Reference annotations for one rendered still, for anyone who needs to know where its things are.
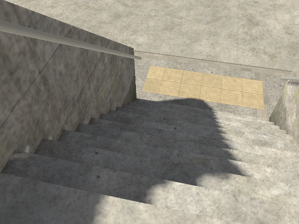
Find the stairs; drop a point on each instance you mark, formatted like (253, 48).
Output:
(210, 163)

